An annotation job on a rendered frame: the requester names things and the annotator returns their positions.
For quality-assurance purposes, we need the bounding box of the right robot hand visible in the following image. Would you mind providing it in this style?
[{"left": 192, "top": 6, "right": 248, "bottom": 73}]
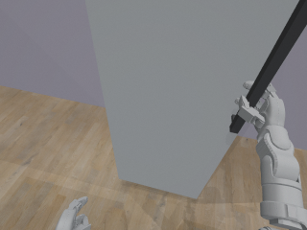
[{"left": 235, "top": 80, "right": 286, "bottom": 133}]

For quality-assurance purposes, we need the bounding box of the left robot hand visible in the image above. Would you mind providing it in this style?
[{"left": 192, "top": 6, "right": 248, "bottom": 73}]
[{"left": 55, "top": 196, "right": 91, "bottom": 230}]

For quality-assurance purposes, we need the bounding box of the handle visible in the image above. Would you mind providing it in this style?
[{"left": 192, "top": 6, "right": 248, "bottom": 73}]
[{"left": 229, "top": 0, "right": 307, "bottom": 134}]

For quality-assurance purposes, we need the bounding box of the robot right forearm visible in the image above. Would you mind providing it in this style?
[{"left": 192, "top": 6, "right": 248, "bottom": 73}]
[{"left": 255, "top": 125, "right": 307, "bottom": 230}]

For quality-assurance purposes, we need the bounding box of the fridge door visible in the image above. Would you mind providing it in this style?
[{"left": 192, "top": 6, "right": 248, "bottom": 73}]
[{"left": 84, "top": 0, "right": 307, "bottom": 199}]

